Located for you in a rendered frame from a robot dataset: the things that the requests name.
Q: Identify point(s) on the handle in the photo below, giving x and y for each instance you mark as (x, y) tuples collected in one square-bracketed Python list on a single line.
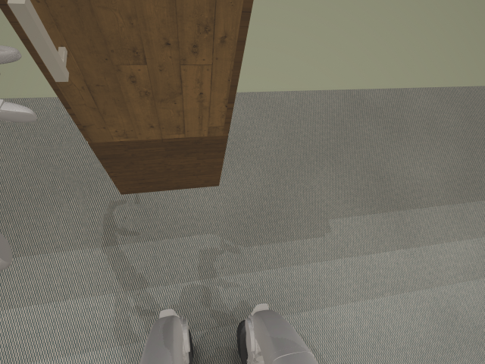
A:
[(54, 60)]

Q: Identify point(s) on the cupboard door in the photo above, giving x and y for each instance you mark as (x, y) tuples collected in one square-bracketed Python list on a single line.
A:
[(145, 69)]

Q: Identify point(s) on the robot thigh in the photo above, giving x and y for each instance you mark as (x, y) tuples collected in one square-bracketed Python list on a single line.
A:
[(275, 338), (168, 341)]

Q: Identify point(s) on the right robot thigh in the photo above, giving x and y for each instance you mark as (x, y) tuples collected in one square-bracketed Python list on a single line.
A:
[(275, 338)]

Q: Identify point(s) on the left robot hand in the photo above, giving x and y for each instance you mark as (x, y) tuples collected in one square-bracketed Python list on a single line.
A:
[(12, 112)]

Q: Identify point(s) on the left robot thigh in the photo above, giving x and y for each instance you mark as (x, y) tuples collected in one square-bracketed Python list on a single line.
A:
[(168, 341)]

